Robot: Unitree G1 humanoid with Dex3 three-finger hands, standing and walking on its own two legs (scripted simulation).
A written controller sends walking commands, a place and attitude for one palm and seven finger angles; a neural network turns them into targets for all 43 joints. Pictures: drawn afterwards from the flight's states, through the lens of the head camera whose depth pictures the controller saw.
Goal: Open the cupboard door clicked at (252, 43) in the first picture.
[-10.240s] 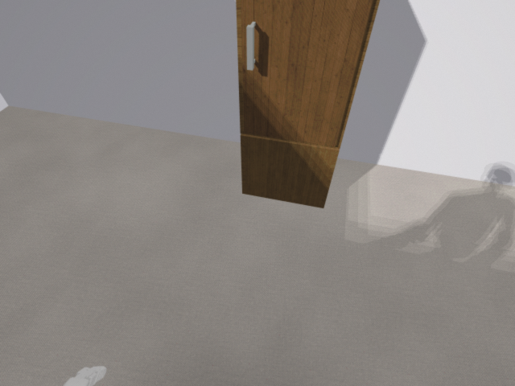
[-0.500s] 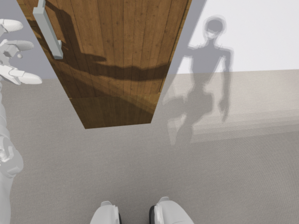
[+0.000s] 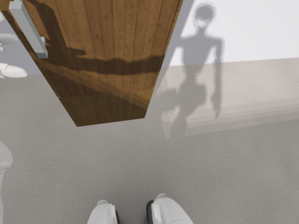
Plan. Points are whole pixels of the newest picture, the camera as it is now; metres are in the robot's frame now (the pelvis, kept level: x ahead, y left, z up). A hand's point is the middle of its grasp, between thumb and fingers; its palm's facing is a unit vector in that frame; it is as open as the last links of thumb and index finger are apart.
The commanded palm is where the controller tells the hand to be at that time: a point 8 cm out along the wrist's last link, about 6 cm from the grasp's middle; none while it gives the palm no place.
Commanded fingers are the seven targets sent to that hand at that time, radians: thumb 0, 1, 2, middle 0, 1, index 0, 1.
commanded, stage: move the hooked fingers beside the handle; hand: left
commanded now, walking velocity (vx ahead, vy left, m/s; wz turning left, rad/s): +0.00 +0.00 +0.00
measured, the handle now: (32, 27) +0.58 +0.22 +0.09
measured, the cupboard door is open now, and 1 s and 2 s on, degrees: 0 0 0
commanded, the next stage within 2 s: slide the fingers in behind the handle in 1.38 s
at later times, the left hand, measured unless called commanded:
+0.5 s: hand (5, 45) +0.53 +0.27 +0.09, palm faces +0.08 -1.00 +0.00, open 14.0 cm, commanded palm +0.51 +0.31 +0.09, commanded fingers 0.00 -0.50 0.30 -0.30 -1.20 -0.30 -1.20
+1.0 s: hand (12, 49) +0.52 +0.26 +0.09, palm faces +0.07 -1.00 +0.00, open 14.0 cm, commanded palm +0.50 +0.30 +0.09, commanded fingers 0.00 -0.50 0.30 -0.30 -1.20 -0.30 -1.20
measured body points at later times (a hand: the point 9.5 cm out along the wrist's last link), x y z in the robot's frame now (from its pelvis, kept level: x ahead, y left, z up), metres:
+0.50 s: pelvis +0.00 +0.00 +0.00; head +0.15 +0.04 +0.42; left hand +0.52 +0.32 +0.10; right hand -0.02 -0.27 -0.10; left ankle +0.00 +0.09 -0.68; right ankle +0.00 -0.13 -0.68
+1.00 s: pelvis -0.01 +0.00 +0.00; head +0.14 +0.03 +0.42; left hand +0.51 +0.31 +0.09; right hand -0.03 -0.27 -0.09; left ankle +0.00 +0.09 -0.68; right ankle +0.00 -0.13 -0.68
